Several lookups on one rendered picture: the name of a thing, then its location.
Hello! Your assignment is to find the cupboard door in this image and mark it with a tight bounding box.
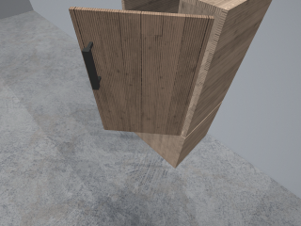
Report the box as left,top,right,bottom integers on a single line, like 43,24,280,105
69,7,214,136

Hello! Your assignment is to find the handle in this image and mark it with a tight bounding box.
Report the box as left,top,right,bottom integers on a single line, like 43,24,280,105
82,41,102,90

